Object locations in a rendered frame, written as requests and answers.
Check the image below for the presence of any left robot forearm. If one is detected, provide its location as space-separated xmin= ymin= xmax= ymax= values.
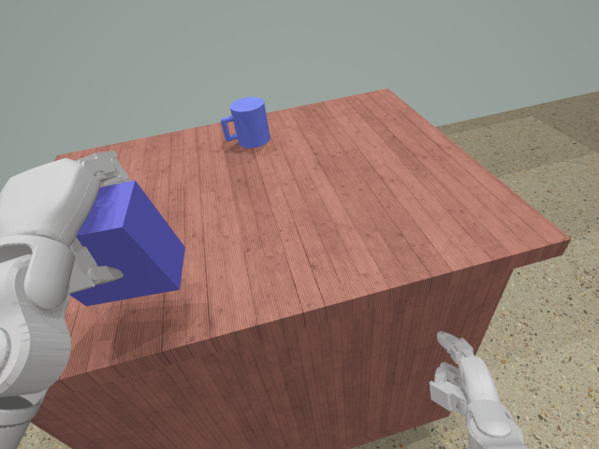
xmin=0 ymin=235 xmax=75 ymax=449

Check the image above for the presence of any sponge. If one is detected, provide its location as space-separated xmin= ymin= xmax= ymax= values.
xmin=69 ymin=181 xmax=185 ymax=306

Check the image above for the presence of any right robot forearm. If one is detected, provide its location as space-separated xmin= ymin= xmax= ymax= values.
xmin=466 ymin=399 xmax=529 ymax=449

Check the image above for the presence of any robot left hand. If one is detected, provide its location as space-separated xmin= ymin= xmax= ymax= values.
xmin=0 ymin=151 xmax=131 ymax=294

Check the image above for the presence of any table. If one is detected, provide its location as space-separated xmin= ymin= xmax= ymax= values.
xmin=31 ymin=88 xmax=571 ymax=449

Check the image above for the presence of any robot right hand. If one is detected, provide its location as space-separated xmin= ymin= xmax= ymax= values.
xmin=430 ymin=331 xmax=500 ymax=417

